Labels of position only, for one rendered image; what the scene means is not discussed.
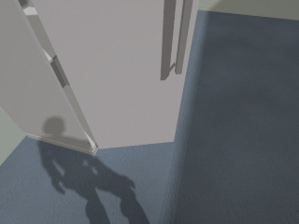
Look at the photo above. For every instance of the handle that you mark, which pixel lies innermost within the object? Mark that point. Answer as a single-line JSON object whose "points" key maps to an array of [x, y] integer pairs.
{"points": [[183, 34]]}

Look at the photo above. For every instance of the fridge door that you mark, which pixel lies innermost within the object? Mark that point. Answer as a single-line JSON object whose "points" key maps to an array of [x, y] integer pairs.
{"points": [[119, 59]]}

